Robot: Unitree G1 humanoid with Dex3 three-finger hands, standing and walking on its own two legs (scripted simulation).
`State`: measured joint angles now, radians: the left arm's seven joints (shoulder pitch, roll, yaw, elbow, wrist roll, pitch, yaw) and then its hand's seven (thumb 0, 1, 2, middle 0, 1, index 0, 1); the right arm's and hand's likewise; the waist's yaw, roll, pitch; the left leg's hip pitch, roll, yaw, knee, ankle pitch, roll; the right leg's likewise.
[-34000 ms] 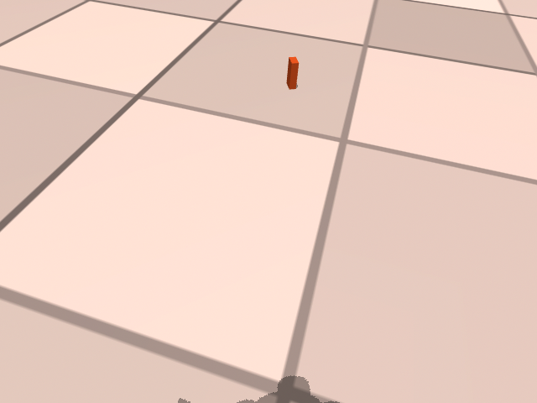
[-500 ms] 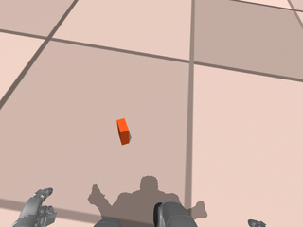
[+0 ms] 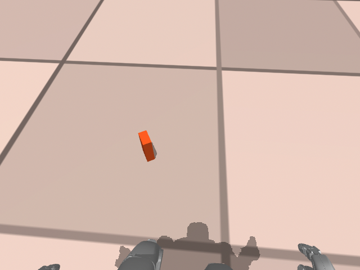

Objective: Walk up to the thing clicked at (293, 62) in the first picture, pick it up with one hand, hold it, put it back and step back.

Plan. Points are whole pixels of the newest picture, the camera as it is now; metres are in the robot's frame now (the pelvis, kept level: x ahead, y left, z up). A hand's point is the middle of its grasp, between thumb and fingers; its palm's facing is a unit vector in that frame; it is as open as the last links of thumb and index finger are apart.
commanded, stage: step back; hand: left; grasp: from the side
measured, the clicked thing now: (146, 146) +0.80 +0.25 -0.66
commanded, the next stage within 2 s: stand in 1.72 s
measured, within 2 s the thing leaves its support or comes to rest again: neither
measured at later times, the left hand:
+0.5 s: hand out of the picture -0.10 +0.24 -0.15, palm faces +0.07 -0.94 -0.34, open 7.4 cm
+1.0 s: hand out of the picture -0.21 +0.24 -0.14, palm faces +0.09 -0.91 -0.41, open 7.4 cm
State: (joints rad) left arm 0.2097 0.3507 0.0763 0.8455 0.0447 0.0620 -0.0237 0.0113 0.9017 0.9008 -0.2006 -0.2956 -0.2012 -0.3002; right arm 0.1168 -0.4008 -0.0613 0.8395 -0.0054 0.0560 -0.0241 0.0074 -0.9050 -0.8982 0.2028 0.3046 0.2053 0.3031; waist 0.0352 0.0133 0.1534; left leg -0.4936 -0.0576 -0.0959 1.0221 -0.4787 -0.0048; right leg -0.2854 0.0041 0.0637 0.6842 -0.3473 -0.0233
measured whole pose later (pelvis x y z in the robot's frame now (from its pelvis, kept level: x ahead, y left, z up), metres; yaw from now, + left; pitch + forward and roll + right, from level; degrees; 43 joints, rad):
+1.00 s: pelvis -0.24 -0.05 +0.00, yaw +5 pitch -2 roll +1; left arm 0.24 0.41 0.08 0.97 0.03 0.01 0.00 0.01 0.90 0.90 -0.20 -0.30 -0.20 -0.30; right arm 0.27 -0.35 -0.07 0.98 -0.04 -0.01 0.04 0.01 -0.91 -0.90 0.20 0.30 0.21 0.30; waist 0.01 -0.02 0.07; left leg -0.22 -0.04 -0.03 0.58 -0.33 0.02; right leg -0.32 -0.05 0.02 0.85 -0.49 -0.02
